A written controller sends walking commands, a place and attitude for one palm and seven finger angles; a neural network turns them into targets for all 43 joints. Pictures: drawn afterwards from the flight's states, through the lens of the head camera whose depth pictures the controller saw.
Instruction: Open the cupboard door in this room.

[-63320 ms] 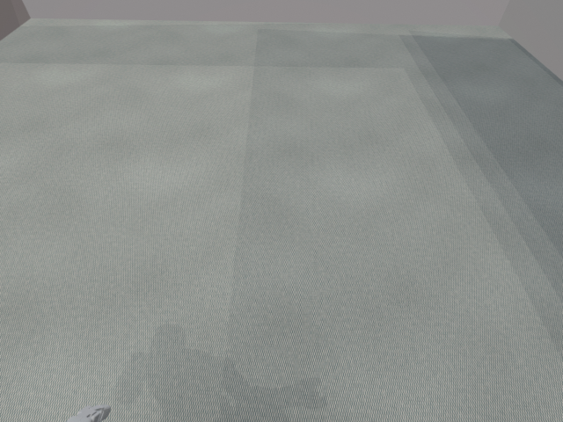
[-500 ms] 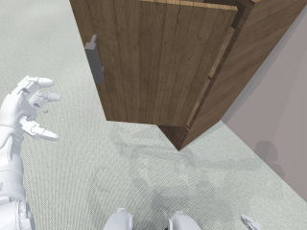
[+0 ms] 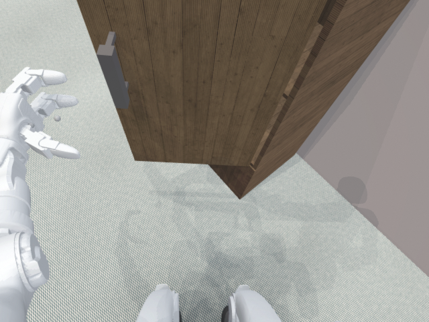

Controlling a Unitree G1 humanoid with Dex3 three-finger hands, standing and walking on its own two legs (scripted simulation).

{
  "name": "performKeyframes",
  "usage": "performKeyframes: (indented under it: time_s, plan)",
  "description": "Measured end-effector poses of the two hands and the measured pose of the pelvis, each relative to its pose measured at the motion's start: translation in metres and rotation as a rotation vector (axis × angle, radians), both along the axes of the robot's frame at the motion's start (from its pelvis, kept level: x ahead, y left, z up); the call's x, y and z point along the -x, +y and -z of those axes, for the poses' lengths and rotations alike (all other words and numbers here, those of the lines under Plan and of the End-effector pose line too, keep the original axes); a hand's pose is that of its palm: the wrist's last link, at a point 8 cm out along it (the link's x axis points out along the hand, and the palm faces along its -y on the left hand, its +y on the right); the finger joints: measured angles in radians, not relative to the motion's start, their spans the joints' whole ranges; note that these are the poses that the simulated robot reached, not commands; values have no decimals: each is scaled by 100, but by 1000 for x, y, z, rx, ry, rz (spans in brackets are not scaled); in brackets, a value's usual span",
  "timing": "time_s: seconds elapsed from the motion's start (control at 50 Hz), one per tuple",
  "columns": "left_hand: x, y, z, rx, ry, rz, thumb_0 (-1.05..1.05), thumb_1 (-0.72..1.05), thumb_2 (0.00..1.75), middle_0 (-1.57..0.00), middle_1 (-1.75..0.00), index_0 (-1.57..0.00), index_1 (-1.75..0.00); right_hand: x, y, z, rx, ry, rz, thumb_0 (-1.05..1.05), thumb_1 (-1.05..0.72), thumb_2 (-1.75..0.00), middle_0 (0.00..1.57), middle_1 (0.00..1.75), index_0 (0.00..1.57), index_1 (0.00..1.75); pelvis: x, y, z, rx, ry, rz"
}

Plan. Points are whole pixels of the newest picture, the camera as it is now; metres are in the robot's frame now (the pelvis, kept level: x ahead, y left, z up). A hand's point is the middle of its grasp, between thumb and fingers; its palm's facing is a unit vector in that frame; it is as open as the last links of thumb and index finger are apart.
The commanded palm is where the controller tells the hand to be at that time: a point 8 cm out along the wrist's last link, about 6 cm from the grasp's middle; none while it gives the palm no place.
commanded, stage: move the hooked fingers beside the handle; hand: left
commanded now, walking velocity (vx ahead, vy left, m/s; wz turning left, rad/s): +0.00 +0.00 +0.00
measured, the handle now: (117, 72) +0.57 +0.18 +0.07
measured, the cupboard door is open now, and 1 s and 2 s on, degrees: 49 49 49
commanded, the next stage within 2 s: slide the fingers in behind the handle in 1.22 s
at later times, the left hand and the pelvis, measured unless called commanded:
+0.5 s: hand (79, 85) +0.53 +0.24 +0.07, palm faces -0.03 -1.00 -0.01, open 14.0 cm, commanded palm +0.51 +0.29 +0.07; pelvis +0.00 +0.00 -0.01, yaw -1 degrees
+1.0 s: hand (74, 93) +0.51 +0.25 +0.07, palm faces -0.04 -1.00 +0.00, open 14.0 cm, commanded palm +0.50 +0.29 +0.07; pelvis +0.00 +0.01 -0.01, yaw -1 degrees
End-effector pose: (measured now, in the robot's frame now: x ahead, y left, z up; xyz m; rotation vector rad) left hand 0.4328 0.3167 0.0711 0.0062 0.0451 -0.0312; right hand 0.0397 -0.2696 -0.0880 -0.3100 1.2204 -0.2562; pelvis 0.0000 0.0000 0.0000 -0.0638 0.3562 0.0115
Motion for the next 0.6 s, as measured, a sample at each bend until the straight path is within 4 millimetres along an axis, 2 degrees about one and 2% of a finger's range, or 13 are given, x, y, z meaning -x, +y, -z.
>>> performKeyframes:
  time_s: [0.14, 0.44, 0.52, 0.6]
  plan:
    - [-18, -7, -1, 6, -3, 9, -1, -50, 30, -30, -120, -30, -120, 16, -1, 1, 15, 54, 17, 0, -90, -90, 20, 30, 21, 30, 3, 2, 3, 7, 17, -3]
    - [-71, -21, -1, 1, 16, 2, -1, -50, 30, -30, -120, -30, -120, 60, 4, 5, 16, 170, 83, 0, -90, -90, 20, 30, 21, 30, 5, 2, 12, 17, 75, 12]
    - [-77, -19, -1, -8, 10, -3, -1, -50, 30, -30, -120, -30, -120, 70, 7, 4, 10, 203, 103, 0, -90, -90, 20, 30, 21, 30, 4, 2, 12, 18, 87, 20]
    - [-74, -14, 1, -7, 5, -4, -1, -49, 30, -30, -120, -30, -120, 75, 10, 2, -2, 225, 121, 0, -90, -90, 20, 30, 21, 30, 1, 2, 10, 17, 88, 28]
